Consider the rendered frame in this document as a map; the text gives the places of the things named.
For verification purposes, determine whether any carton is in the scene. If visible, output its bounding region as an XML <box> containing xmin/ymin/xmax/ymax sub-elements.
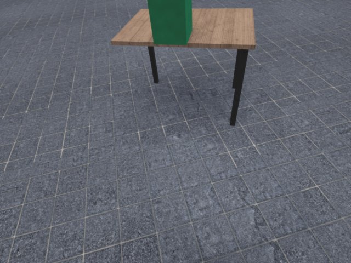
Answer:
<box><xmin>147</xmin><ymin>0</ymin><xmax>193</xmax><ymax>45</ymax></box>

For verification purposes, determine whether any table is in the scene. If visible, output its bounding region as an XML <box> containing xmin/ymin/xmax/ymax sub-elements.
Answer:
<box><xmin>111</xmin><ymin>8</ymin><xmax>256</xmax><ymax>126</ymax></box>

